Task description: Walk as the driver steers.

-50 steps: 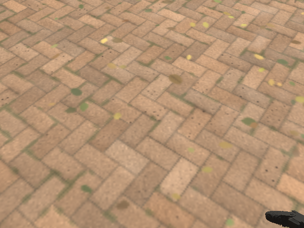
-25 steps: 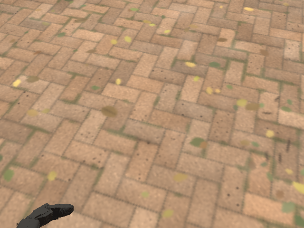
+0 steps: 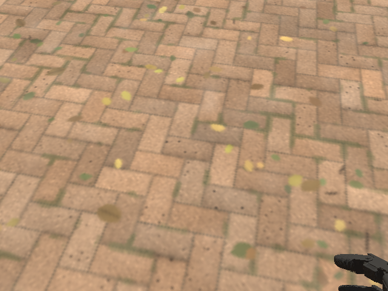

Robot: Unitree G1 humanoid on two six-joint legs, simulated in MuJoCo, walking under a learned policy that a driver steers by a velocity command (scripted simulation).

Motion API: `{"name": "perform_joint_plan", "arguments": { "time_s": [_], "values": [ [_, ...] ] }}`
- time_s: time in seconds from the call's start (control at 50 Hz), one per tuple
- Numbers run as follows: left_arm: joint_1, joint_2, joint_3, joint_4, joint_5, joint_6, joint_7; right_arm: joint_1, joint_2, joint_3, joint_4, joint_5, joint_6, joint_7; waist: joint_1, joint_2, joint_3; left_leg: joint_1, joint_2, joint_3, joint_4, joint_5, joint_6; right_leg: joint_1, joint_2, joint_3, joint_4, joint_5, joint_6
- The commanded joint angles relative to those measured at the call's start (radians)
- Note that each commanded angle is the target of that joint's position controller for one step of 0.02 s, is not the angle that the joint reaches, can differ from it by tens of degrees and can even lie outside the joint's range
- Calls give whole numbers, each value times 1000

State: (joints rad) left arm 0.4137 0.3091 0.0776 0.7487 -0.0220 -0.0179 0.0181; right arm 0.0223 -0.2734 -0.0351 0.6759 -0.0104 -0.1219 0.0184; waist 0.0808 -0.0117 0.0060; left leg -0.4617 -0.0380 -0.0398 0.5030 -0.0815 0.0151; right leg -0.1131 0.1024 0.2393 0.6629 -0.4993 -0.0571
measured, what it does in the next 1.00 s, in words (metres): walks ahead: right foot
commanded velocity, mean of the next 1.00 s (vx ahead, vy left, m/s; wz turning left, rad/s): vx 0.50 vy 0.00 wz -0.08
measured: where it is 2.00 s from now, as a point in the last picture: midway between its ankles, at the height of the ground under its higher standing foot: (228, 148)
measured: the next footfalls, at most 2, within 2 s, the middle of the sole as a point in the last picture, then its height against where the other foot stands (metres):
right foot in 0.48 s outside the picture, level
left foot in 1.02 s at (221, 227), level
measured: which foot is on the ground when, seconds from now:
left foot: down 0.00-0.50, up 0.52-1.00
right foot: up 0.00-0.46, down 0.48-1.00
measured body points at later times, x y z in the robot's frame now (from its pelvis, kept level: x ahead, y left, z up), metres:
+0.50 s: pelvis +0.26 -0.06 +0.00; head +0.29 -0.08 +0.44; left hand +0.55 +0.10 -0.06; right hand +0.17 -0.34 -0.13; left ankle +0.11 +0.12 -0.71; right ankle +0.34 -0.18 -0.73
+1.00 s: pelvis +0.53 -0.10 +0.00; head +0.56 -0.09 +0.45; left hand +0.56 +0.19 -0.13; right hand +0.72 -0.34 -0.10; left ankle +0.67 +0.00 -0.72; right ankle +0.34 -0.19 -0.72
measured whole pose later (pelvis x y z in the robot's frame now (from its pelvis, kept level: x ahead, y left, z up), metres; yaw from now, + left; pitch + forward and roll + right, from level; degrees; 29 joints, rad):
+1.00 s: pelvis +0.53 -0.10 +0.00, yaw -1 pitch +1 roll -2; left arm 0.33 0.28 0.08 0.84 -0.01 -0.05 0.02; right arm 0.08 -0.26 -0.04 0.73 0.02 -0.03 0.07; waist 0.06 0.02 0.04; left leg -0.56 0.04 0.06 0.63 -0.11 0.08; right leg 0.13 -0.02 -0.28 0.32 -0.44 0.03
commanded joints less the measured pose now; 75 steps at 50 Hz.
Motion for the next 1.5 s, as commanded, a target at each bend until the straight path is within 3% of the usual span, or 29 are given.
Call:
{"name": "perform_joint_plan", "arguments": {
  "time_s": [0.02, 0.06, 0.1, 0.18, 0.3, 0.4, 0.44, 0.48, 0.5, 0.52, 0.54, 0.56, 0.58, 0.62, 0.7, 0.9, 0.96, 1.0, 1.02, 1.04, 1.06, 1.08, 1.1, 1.14, 1.24, 1.32, 1.4, 1.46, 1.5],
  "values": [
    [94, 90, -4, -91, -19, -28, 1, 332, -207, -78, 8, 16, 9, -6, -143, 256, -307, 824, 464, -747, -170, -413, 245, -647, -65, -40, 594, -83, 36],
    [-80, 144, 16, -111, -5, -18, 2, 239, -131, -54, -6, 5, 20, -12, -156, 87, -91, 575, 374, -458, -209, -289, 169, -653, -133, -90, 614, 84, 53],
    [-118, 111, 20, -129, 1, -15, -7, 195, -97, -42, 8, -6, 22, -15, -115, 106, -9, 413, 307, -289, -261, -117, 152, -592, -184, -102, 541, 159, 54],
    [-151, 43, 6, -155, -2, 3, -15, 195, -121, -55, 43, 7, 8, -13, -98, 109, 21, 346, 300, -129, -342, 15, 180, -589, -216, -138, 432, 220, 65],
    [-292, 22, -8, -186, 0, -13, -46, 212, -172, -68, 80, 11, 20, -18, -138, 73, 42, 387, 273, 86, -355, 157, 150, -553, -208, -197, 128, 505, 58],
    [-409, 21, -14, -235, 1, -20, -65, 302, -212, -77, 138, 39, 43, -11, -156, 66, 83, 490, 323, 119, -328, 230, 140, -500, -163, -241, -41, 423, 6],
    [-371, 54, 2, -235, 13, -22, -64, 307, -238, -79, 157, 53, 55, -13, -102, 91, 45, 522, 331, 124, -217, 523, 129, -378, -114, -280, -92, 323, -31],
    [-88, 142, 50, -149, 19, -21, -48, 305, -208, -58, 170, 52, 62, -17, 56, 78, -122, 363, 258, 171, 129, 597, 77, 77, -92, -288, -155, 424, -84],
    [67, 242, 72, -122, 35, -15, -27, 330, -114, -23, 135, 18, 51, -12, 83, -97, -283, 38, 163, 181, 503, 133, 23, 447, -355, 48, -133, 438, -176],
    [46, 255, 62, -134, 29, -20, -26, 390, -73, -4, 135, 28, 31, -5, 30, -241, -439, -164, 17, 24, 775, -507, -9, 548, -542, 468, -287, 349, -303],
    [5, 169, 39, -135, 28, -28, -33, 307, -188, -39, 131, 60, 22, 0, 62, -113, -334, -246, 71, -78, 833, -480, -3, 445, -507, 362, -318, 310, -253],
    [-42, 137, 27, -122, 25, -36, -33, 240, -183, -41, 103, 73, 19, 2, 35, -113, -184, -281, 116, -49, 801, -407, 5, 310, -460, 187, -334, 341, -210],
    [-101, 105, 18, -110, 24, -44, -37, 219, -159, -39, 107, 58, 23, -4, -6, -63, -108, -254, 155, -38, 732, -329, 1, 184, -410, 87, -367, 375, -176],
    [-179, 55, 7, -106, 31, -64, -39, 271, -139, -45, 132, 43, 51, -8, -69, -98, -52, -149, 191, -50, 675, -217, -12, 30, -361, -42, -447, 424, -151],
    [-200, 60, 17, -61, 43, -97, -29, 255, -86, -42, 130, 43, 88, -16, -97, -55, 15, -180, 186, -70, 598, -90, -40, -41, -355, -189, -536, 521, -152],
    [-96, 125, 40, 35, 15, -64, -2, -10, -49, -19, 15, 30, 77, 38, -9, -14, 110, -255, 143, 46, 156, 98, 17, 173, -384, -407, -507, 645, -99],
    [-112, 161, 50, 41, 5, -39, 6, 13, -80, -34, -14, 31, 82, 51, -51, -54, 56, -159, 75, 124, 137, -45, 69, 245, -394, -444, -360, 1033, -68],
    [-140, 182, 53, 34, -2, -22, 13, 196, -143, -71, 16, 37, 89, 44, -163, -70, -59, 95, -10, 170, 117, -98, 122, 208, -365, -471, -82, 1258, -32],
    [-143, 170, 45, 28, -1, -24, 16, 357, -207, -106, 55, 38, 94, 28, -246, -30, -143, 369, -22, 114, 56, -47, 162, 55, -322, -482, 165, 1113, 8],
    [-57, 42, 7, -13, 41, -42, 8, 409, -323, -133, 66, 42, 100, 8, -176, 229, -224, 722, 230, -337, 31, -68, 306, -362, -180, -460, 541, 321, 79],
    [-71, 27, -14, -36, 26, -84, -7, 399, -314, -119, 27, 35, 82, 16, -166, 215, -390, 884, 379, -824, -164, -251, 449, -582, -32, -211, 741, -121, 91],
    [-203, 110, 8, -60, -17, -111, -20, 384, -236, -97, 29, 27, 69, 21, -215, 106, -296, 833, 358, -717, -222, -254, 378, -686, -97, -128, 754, -45, 64],
    [-245, 105, 4, -77, -24, -126, -21, 336, -204, -89, 28, 30, 59, 20, -186, 72, -173, 694, 319, -576, -222, -197, 336, -697, -141, -140, 678, 46, 43],
    [-232, 111, 15, -55, 20, -122, -8, 219, -136, -68, 2, 25, 55, 12, -101, 24, -62, 432, 237, -380, -235, 18, 284, -570, -208, -147, 516, 154, 52],
    [-261, 60, 5, -73, 38, -78, -6, 230, -171, -75, -11, 23, 54, -17, -75, 50, -25, 242, 168, -234, -282, 215, 272, -490, -196, -187, 283, 306, 124],
    [-413, 27, -13, -110, 28, -85, -18, 282, -180, -79, 1, 31, 68, -33, -137, 95, -5, 197, 111, -194, -262, 73, 209, -410, -133, -196, -30, 555, 138],
    [-463, 57, -9, -121, 16, -103, -43, 346, -160, -72, 35, 33, 72, -35, -166, 110, 0, 296, 174, -260, -209, -10, 193, -386, -128, -177, -145, 603, 109],
    [-414, 90, 3, -113, 17, -115, -49, 343, -164, -75, 45, 25, 78, -37, -130, 141, 8, 378, 220, -313, -134, 75, 173, -349, -127, -186, -178, 480, 55],
    [-229, 138, 29, -67, 32, -124, -40, 325, -124, -59, 34, 19, 80, -32, -35, 116, -107, 351, 139, -257, 94, 250, 128, -76, -147, -185, -203, 477, -13]
  ]
}}
Keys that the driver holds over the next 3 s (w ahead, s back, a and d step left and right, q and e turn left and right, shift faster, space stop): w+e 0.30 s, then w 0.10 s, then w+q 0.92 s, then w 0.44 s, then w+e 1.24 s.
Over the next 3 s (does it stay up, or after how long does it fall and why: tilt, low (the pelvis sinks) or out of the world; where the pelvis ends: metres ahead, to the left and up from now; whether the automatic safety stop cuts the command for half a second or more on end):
stays up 1.63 -0.03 0.00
